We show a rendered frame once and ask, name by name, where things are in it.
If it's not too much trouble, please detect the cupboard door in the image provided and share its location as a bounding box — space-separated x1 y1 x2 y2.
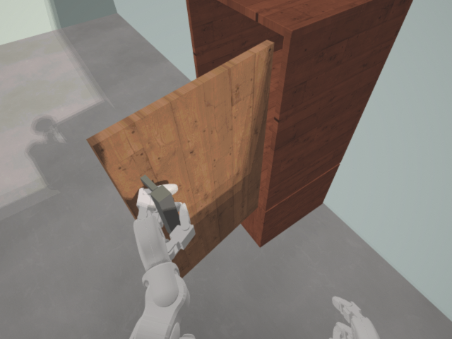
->
86 40 275 278

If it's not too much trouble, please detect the handle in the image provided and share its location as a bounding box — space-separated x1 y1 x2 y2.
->
141 175 181 234

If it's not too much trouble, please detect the right robot hand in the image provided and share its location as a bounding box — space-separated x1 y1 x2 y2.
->
329 296 380 339

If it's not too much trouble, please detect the left robot forearm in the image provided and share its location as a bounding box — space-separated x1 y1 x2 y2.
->
129 262 190 339

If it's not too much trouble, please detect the left robot hand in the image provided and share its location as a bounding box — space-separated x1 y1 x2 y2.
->
133 184 196 272

